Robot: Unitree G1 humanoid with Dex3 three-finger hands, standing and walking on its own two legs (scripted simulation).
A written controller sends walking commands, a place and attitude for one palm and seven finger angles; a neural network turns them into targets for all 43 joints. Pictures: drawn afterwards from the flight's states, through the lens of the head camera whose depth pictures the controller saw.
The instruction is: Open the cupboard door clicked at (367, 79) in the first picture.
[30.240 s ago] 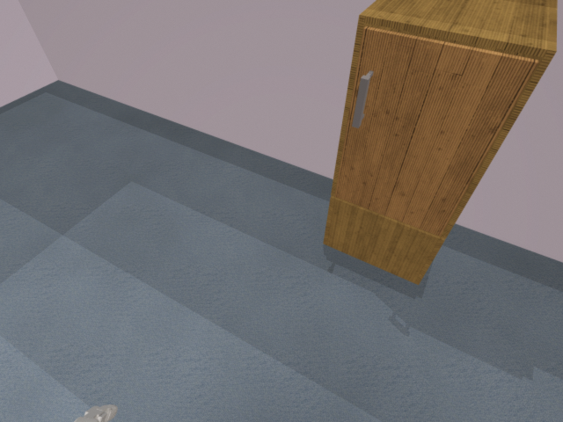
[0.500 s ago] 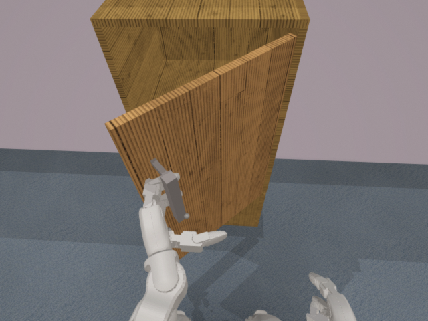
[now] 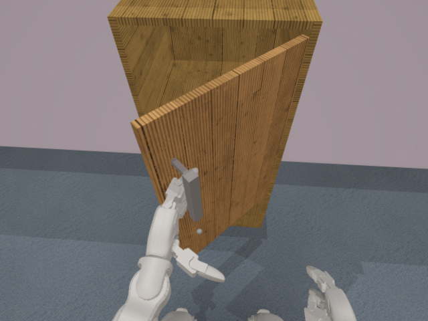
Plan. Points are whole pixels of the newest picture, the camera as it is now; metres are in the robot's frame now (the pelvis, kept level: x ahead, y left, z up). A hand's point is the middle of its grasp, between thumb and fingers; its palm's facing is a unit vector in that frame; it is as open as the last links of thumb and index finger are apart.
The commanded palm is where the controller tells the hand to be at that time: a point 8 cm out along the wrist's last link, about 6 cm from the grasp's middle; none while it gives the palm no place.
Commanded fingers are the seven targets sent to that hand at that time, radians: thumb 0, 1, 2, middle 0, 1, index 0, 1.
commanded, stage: slide the hand sideways off the handle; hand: left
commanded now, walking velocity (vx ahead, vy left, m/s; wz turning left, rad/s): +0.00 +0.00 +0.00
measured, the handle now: (187, 191) +0.34 +0.07 +0.06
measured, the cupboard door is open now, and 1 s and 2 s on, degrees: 45 48 48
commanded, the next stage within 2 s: draw the hand back to the body in 1.04 s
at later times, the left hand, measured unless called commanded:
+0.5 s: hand (181, 254) +0.22 +0.07 +0.06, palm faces -0.09 -1.00 +0.01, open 16.1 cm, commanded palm +0.20 +0.12 +0.05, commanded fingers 0.00 -0.50 0.30 -0.15 -0.30 -0.15 -0.30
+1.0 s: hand (152, 274) +0.19 +0.11 +0.05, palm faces -0.07 -1.00 -0.02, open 16.3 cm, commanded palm +0.16 +0.17 +0.05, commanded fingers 0.00 -0.50 0.30 -0.15 -0.30 -0.15 -0.30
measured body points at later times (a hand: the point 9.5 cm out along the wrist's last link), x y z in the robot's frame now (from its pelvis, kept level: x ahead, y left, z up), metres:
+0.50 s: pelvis +0.00 +0.01 -0.01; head +0.04 +0.00 +0.44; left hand +0.22 +0.12 +0.06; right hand +0.18 -0.20 -0.08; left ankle +0.02 +0.13 -0.67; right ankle +0.03 -0.10 -0.67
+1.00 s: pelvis +0.01 +0.00 -0.02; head +0.05 -0.01 +0.43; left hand +0.19 +0.16 +0.06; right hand +0.19 -0.22 -0.09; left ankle +0.02 +0.13 -0.67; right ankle +0.03 -0.10 -0.67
